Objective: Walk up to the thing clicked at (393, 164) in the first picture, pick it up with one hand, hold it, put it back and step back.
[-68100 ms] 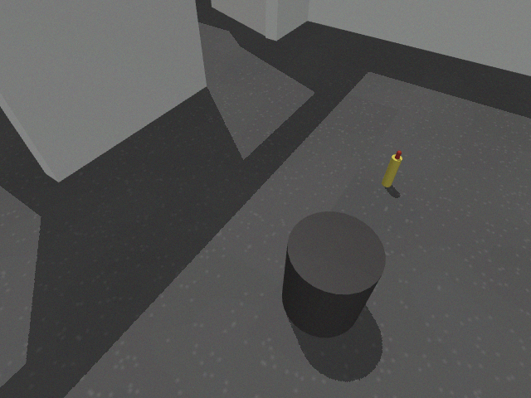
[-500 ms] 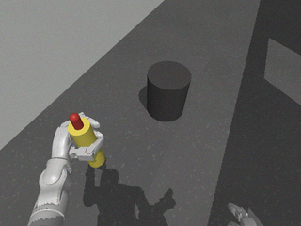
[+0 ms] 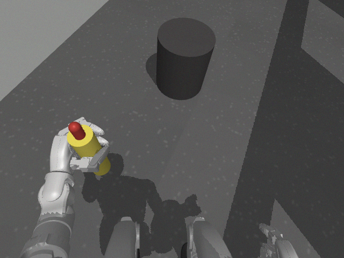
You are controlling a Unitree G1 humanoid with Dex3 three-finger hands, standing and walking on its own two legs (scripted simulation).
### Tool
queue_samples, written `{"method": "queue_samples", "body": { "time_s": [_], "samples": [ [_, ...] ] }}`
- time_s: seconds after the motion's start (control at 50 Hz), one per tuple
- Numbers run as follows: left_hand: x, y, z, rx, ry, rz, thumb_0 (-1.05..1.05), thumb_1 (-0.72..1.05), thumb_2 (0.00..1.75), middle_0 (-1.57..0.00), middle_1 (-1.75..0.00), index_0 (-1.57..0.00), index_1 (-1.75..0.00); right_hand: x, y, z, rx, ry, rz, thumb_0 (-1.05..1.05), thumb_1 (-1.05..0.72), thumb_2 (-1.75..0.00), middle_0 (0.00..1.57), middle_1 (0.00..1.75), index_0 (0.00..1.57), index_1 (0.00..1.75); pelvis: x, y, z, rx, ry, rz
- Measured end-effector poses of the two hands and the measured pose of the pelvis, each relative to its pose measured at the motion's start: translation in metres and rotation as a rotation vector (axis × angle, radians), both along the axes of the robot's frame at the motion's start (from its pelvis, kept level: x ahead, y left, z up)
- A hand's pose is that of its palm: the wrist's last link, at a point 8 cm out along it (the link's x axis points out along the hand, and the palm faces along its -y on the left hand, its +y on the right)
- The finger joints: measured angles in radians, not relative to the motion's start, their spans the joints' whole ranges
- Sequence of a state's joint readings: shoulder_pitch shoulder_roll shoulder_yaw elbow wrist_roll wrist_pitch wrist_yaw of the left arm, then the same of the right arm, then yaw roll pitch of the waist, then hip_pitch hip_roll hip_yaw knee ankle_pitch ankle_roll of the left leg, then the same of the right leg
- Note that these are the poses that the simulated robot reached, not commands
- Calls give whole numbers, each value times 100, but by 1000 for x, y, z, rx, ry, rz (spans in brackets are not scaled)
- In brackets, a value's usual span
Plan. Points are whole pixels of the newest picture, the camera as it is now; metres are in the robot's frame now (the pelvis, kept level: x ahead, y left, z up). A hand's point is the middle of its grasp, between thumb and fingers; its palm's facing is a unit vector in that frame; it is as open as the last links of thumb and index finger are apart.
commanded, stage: crouch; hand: left
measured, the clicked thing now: (89, 149) +0.36 +0.19 -0.02
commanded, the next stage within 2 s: lower in 1.36 s
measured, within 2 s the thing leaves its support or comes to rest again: neither
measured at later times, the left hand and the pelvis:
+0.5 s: hand (108, 168) +0.39 +0.19 -0.25, palm faces +0.03 -1.00 +0.00, open 6.8 cm; pelvis -0.05 +0.00 -0.21, yaw -3 degrees
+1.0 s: hand (113, 171) +0.42 +0.19 -0.37, palm faces +0.01 -1.00 -0.01, open 6.8 cm; pelvis -0.06 +0.01 -0.31, yaw -6 degrees
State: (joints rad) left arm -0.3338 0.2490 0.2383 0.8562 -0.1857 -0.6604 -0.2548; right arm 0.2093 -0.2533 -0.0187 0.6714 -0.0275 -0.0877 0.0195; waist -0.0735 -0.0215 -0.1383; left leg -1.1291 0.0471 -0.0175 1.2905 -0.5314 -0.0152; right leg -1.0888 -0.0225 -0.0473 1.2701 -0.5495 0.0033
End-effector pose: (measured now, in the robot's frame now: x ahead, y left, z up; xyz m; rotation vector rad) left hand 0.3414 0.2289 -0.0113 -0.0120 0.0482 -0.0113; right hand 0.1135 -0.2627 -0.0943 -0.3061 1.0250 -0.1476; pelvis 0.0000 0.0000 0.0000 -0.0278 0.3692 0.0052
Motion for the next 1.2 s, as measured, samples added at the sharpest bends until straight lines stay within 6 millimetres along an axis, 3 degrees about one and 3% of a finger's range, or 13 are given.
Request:
{"method": "queue_samples", "body": {
  "time_s": [0.16, 0.28, 0.56, 0.68, 0.82, 1.2],
  "samples": [
    [16, 6, -88, 17, -25, 3, 0, -1, 110, -88, -110, -92, -108, -14, 1, -91, 4, 77, 25, 1, -89, -90, 20, 30, 20, 29, -14, 2, -81, -11, 137, -9],
    [24, 5, -144, 20, -16, 15, 0, -1, 110, -88, -110, -92, -108, -26, 10, -152, 37, 130, 41, 1, -89, -90, 20, 30, 20, 29, -28, 2, -130, -14, 190, -19],
    [29, 14, -261, 26, -11, 34, 0, -1, 110, -88, -109, -93, -107, -78, 3, -248, 0, 236, 47, 1, -90, -90, 20, 30, 20, 30, -59, 2, -233, -29, 201, -36],
    [33, 16, -294, 30, -17, 27, 0, -1, 110, -88, -109, -93, -107, -101, -2, -276, -24, 278, 32, 1, -90, -90, 20, 30, 20, 29, -67, 4, -267, -38, 179, -41],
    [48, 12, -323, 25, -5, 11, 0, -1, 110, -89, -109, -93, -107, -115, -2, -298, -37, 313, 25, 1, -89, -90, 20, 30, 20, 29, -68, 6, -292, -52, 163, -52],
    [62, 17, -382, 30, 11, 12, 0, -2, 111, -89, -109, -93, -107, -108, -13, -326, -89, 374, 86, 1, -90, -90, 20, 30, 20, 30, -60, 5, -330, -81, 134, -81]
  ]
}}
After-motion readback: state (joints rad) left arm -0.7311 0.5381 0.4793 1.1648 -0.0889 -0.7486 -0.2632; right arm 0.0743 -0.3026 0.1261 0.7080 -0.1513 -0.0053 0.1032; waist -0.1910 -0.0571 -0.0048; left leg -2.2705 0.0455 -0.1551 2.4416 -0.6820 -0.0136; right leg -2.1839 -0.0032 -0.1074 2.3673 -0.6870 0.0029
